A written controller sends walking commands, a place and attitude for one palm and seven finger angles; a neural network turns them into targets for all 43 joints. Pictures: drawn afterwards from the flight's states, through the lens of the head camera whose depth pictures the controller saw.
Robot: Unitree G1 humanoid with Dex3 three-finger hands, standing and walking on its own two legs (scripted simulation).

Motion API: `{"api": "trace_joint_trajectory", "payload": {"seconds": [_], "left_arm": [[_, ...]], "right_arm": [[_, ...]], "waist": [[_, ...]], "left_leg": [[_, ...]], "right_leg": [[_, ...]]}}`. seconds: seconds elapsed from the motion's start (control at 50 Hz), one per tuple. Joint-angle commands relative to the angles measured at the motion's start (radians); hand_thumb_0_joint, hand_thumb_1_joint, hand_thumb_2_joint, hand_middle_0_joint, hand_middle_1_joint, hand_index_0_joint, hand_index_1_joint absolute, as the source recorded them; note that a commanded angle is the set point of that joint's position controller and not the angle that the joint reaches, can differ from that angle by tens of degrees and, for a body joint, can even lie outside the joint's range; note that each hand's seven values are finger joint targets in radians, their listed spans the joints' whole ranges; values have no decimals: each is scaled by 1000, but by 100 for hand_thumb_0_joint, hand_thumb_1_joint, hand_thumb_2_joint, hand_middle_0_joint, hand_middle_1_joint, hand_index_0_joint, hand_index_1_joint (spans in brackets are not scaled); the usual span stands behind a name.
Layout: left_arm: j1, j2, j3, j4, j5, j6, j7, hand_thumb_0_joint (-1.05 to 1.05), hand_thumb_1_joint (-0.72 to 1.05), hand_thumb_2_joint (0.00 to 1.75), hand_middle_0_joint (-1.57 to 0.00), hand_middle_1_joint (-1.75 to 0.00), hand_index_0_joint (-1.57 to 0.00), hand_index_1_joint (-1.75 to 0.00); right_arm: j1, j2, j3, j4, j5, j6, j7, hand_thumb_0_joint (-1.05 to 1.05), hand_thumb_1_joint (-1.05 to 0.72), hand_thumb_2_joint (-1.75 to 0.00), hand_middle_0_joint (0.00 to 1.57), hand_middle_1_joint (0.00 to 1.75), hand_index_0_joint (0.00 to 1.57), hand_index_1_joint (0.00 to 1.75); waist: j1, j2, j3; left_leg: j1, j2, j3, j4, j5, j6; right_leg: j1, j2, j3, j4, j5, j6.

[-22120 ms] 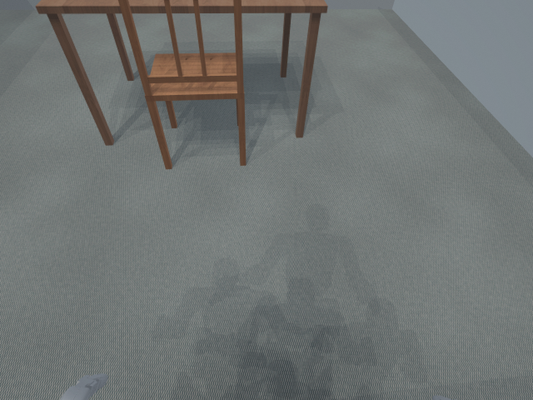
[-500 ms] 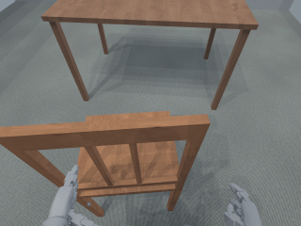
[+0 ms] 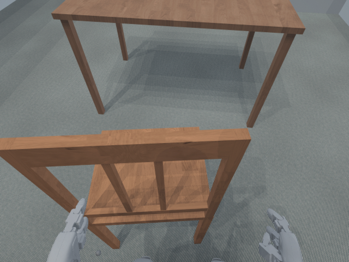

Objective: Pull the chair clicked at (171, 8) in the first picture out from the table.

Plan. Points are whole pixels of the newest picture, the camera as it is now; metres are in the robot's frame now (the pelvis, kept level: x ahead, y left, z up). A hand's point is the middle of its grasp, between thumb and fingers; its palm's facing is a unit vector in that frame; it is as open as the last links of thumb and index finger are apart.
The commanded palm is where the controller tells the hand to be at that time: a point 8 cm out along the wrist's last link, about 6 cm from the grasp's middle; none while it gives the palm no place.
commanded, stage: draw the hand back to the body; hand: left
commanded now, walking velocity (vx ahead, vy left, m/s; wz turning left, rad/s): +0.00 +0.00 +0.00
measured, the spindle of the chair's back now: (120, 189) +0.30 +0.15 -0.03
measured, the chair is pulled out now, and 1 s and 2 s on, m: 0.62 0.61 0.61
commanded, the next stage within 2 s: step back with the hand held close in 1.48 s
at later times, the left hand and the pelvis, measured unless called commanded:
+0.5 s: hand (56, 234) +0.17 +0.21 +0.09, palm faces +0.09 -0.96 -0.28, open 16.9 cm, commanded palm +0.13 +0.27 +0.12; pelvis +0.01 +0.00 +0.01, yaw -1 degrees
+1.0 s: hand (2, 177) +0.21 +0.25 +0.21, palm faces +0.45 -0.77 -0.46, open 10.7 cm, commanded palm +0.16 +0.29 +0.22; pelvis +0.03 +0.00 +0.05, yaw -1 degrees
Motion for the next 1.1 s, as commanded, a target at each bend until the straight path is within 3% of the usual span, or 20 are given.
{"api": "trace_joint_trajectory", "payload": {"seconds": [0.0, 0.14, 0.18, 0.24, 0.32, 0.38, 0.4, 0.42, 0.44, 0.48, 0.54, 0.56, 0.64, 0.66, 0.68, 0.78, 0.84, 0.86, 1.0, 1.08], "left_arm": [[24, 137, 149, -295, -50, -241, -41, 0, -55, 20, 0, 0, 0, 0], [50, 143, 203, -182, -120, -432, -215, 0, -55, 20, 0, 0, 0, 0], [61, 163, 231, -187, -147, -427, -262, 0, -55, 20, 0, 0, 0, 0], [36, 195, 282, -269, -183, -372, -275, 0, -55, 20, 0, 0, 0, 0], [10, 194, 304, -330, -207, -332, -242, 0, -48, 24, -1, -2, -1, -2], [-14, 208, 315, -329, -202, -320, -233, 0, -37, 29, -2, -4, -2, -4], [61, 374, 380, -344, -4, -214, -40, 0, -33, 31, -3, -5, -3, -5], [79, 258, 301, -419, 18, -160, 37, 0, -30, 32, -4, -5, -4, -5], [54, 245, 281, -446, 30, -130, 79, 0, -26, 34, -4, -6, -4, -6], [36, 254, 276, -483, 61, -93, 147, 0, -19, 37, -5, -8, -5, -8], [7, 268, 275, -483, 87, -69, 198, 0, -8, 43, -7, -10, -7, -10], [-32, 296, 296, -488, 90, -63, 209, 0, -4, 44, -7, -10, -7, -10], [-60, 283, 309, -438, 105, -64, 230, 0, 10, 51, -9, -14, -9, -14], [-75, 291, 316, -446, 105, -61, 231, 0, 14, 53, -10, -14, -10, -14], [-85, 291, 321, -443, 109, -68, 234, 0, 17, 55, -10, -15, -10, -15], [-153, 319, 354, -488, 114, -84, 241, 0, 36, 64, -13, -19, -13, -19], [-183, 340, 383, -514, 115, -92, 245, 0, 47, 69, -14, -21, -14, -21], [-200, 356, 401, -517, 114, -91, 246, 0, 50, 71, -15, -22, -15, -22], [-208, 314, 447, -347, 97, -106, 226, 0, 75, 83, -18, -27, -18, -27], [-264, 341, 485, -353, 88, -129, 212, 0, 90, 90, -20, -30, -20, -30]], "right_arm": [[-75, -104, -62, -126, 3, -84, 2, 0, -90, -90, 20, 30, 20, 30], [-131, -102, -74, -107, 22, -83, 43, 0, -90, -90, 20, 30, 20, 30], [-146, -106, -72, -128, 30, -87, 46, 0, -90, -90, 20, 30, 20, 30], [-154, -111, -67, -160, 39, -87, 32, 0, -90, -90, 20, 30, 20, 30], [-137, -106, -57, -153, 40, -100, 17, 0, -90, -90, 20, 30, 20, 30], [-128, -110, -49, -136, 39, -114, 14, 0, -90, -90, 20, 30, 20, 30], [-118, -87, -51, -137, 13, -63, -6, 0, -90, -90, 20, 30, 20, 30], [-112, -76, -38, -161, 4, -46, -11, 0, -90, -90, 20, 30, 20, 30], [-111, -79, -33, -164, 6, -37, -13, 0, -90, -90, 20, 30, 20, 30], [-109, -76, -23, -148, 1, -18, -20, 0, -90, -90, 20, 30, 20, 30], [-117, -86, -13, -141, -4, -3, -24, 0, -90, -90, 20, 30, 20, 30], [-125, -93, -10, -137, -6, -3, -28, 0, -90, -90, 20, 30, 20, 30], [-130, -98, -8, -115, -12, 0, -28, 0, -90, -90, 20, 30, 20, 30], [-139, -103, -7, -111, -12, -3, -25, 0, -90, -90, 20, 30, 20, 30], [-136, -100, -6, -103, -14, -5, -24, 0, -90, -90, 20, 30, 20, 30], [-152, -106, -3, -74, -23, -27, -10, 0, -90, -90, 20, 30, 20, 30], [-159, -108, -5, -61, -28, -41, -3, 0, -90, -90, 20, 30, 20, 30], [-164, -112, -5, -52, -28, -45, 0, 0, -90, -90, 20, 30, 20, 30], [-181, -106, -19, -24, -28, -4, 14, 0, -90, -90, 20, 30, 20, 30], [-193, -109, -24, -25, -27, 14, 23, 0, -90, -90, 20, 30, 20, 30]], "waist": [[15, 18, -153], [10, -18, -109], [20, -3, -143], [30, 6, -165], [25, -10, -135], [22, 16, -110], [104, 52, -123], [68, 58, -68], [58, 59, -38], [54, 111, -18], [53, 91, 30], [54, 57, 41], [55, 25, 62], [58, 55, 60], [57, 31, 65], [65, 73, 52], [72, 54, 36], [75, 82, 34], [74, -34, 121], [78, -24, 106]], "left_leg": [[80, -27, 24, -122, 287, 27], [13, -20, 24, -79, 260, 19], [34, -21, 28, -94, 254, 22], [77, -19, 24, -131, 243, 25], [124, -14, 14, -166, 269, 26], [153, -11, 10, -194, 291, 23], [198, 22, 22, -252, 280, 15], [206, 15, 27, -277, 245, 14], [210, 19, 21, -289, 222, 11], [253, 20, 26, -309, 237, 16], [308, 26, 15, -358, 246, 17], [309, 25, 10, -375, 250, 17], [384, 25, 15, -424, 285, 21], [394, 22, 14, -438, 304, 20], [412, 23, 17, -448, 326, 22], [485, 21, 18, -493, 397, 21], [527, 27, 21, -509, 460, 22], [529, 22, 20, -513, 471, 19], [544, 31, 48, -555, 451, 27], [561, 30, 58, -567, 456, 32]], "right_leg": [[122, 27, 1, -122, 207, -25], [99, 25, 29, -99, 217, -22], [141, 21, 42, -115, 206, -23], [185, 19, 38, -141, 182, -20], [203, 26, 20, -171, 211, -17], [219, 28, 13, -192, 234, -19], [298, -2, 73, -243, 220, -38], [300, -8, 56, -269, 202, -35], [294, -9, 48, -280, 180, -35], [319, -3, 44, -303, 193, -39], [341, -2, 31, -339, 198, -38], [367, 1, 28, -355, 202, -40], [407, -2, 29, -394, 243, -33], [434, -3, 32, -404, 261, -37], [443, -5, 30, -409, 283, -32], [506, -8, 36, -444, 345, -34], [537, -11, 35, -456, 399, -32], [556, -10, 40, -462, 410, -36], [566, -7, 45, -515, 439, -22], [592, -11, 54, -534, 463, -19]]}}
